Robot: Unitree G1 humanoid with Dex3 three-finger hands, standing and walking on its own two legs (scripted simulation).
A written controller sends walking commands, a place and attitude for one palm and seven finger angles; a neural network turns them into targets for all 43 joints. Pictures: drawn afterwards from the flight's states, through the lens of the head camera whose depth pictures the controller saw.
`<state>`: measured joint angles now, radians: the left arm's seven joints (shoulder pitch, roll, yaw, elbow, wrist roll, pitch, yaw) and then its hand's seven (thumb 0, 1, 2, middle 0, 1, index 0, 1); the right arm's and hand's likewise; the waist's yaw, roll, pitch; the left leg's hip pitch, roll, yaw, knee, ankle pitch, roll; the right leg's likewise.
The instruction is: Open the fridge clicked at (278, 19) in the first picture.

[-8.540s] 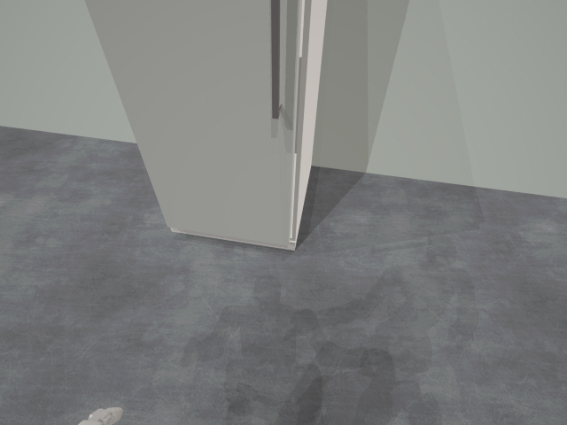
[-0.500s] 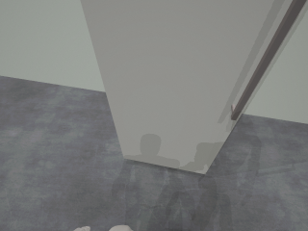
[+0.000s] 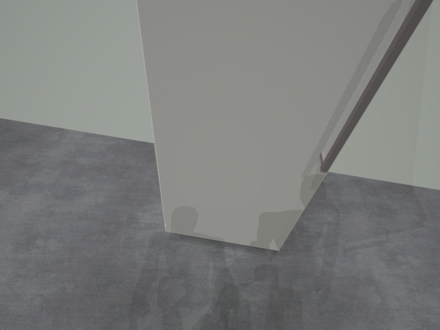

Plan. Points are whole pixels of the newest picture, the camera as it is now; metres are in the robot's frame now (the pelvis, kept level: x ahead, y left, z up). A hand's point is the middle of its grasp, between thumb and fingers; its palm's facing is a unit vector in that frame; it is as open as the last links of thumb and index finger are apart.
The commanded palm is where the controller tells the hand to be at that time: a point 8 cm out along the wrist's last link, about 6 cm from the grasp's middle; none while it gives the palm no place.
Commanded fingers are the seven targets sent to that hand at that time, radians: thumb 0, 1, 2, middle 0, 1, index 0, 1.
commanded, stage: come to a stop and stand still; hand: right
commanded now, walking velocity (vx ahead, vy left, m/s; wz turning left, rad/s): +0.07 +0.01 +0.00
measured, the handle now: (364, 91) +0.55 -0.29 +0.18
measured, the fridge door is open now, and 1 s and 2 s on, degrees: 0 0 0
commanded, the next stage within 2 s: look again from close up in 0.82 s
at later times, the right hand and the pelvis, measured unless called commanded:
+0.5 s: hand out of the picture +0.03 -0.24 -0.19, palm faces +0.03 +0.98 -0.17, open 7.3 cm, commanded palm none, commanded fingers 0.00 -0.90 -0.90 0.20 0.30 0.20 0.30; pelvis +0.02 -0.07 -0.01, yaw +1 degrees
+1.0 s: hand out of the picture +0.03 -0.24 -0.19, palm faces +0.00 +0.98 -0.19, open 7.3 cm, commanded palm none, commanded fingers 0.00 -0.90 -0.90 0.20 0.30 0.20 0.30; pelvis +0.02 -0.07 -0.01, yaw +1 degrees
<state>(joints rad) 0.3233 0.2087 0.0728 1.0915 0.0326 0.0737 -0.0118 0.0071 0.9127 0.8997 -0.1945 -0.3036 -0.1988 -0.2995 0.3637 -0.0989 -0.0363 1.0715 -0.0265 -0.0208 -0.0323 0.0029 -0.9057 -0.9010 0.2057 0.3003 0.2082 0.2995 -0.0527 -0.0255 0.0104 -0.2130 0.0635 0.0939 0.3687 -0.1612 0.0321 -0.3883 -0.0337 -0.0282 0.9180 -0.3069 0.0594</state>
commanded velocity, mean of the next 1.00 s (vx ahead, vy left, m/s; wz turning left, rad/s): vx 0.00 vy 0.00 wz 0.00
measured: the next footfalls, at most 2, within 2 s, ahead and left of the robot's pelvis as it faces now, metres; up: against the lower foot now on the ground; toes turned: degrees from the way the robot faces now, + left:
right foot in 0.18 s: +0.03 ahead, -0.17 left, +0.00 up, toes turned -3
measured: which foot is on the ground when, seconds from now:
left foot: down 0.00-1.00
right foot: up 0.00-0.16, down 0.18-1.00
